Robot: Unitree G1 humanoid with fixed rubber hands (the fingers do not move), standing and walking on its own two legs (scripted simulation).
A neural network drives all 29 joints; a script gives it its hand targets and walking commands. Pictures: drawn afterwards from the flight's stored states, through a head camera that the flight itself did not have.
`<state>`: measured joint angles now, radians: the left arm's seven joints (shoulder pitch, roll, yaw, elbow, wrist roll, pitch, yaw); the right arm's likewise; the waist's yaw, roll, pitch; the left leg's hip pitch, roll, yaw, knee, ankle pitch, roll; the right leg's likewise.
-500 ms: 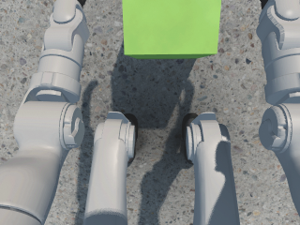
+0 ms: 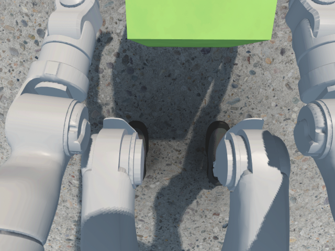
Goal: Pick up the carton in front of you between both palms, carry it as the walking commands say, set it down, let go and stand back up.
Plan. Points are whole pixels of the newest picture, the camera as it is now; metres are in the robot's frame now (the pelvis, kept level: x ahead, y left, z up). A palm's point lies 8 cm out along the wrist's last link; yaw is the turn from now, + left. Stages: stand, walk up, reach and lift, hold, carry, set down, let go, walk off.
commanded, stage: reach and lift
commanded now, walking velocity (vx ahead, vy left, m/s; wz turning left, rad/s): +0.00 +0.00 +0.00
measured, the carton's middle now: out of the picture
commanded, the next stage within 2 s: none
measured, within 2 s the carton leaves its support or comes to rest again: leaves its support in 0.68 s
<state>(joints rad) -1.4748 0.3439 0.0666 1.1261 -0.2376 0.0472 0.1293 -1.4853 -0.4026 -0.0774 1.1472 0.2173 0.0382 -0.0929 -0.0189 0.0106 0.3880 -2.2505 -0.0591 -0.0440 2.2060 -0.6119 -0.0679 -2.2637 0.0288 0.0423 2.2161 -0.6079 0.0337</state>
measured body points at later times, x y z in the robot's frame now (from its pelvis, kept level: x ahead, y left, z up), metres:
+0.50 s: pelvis -0.01 +0.00 +0.00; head +0.37 -0.01 +0.24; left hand +0.57 +0.12 -0.18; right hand +0.56 -0.19 -0.18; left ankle +0.10 +0.13 -0.33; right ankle +0.10 -0.13 -0.33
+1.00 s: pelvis -0.01 +0.00 +0.06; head +0.29 -0.02 +0.40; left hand +0.53 +0.12 -0.03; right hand +0.51 -0.18 -0.03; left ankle +0.11 +0.14 -0.33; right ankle +0.10 -0.13 -0.33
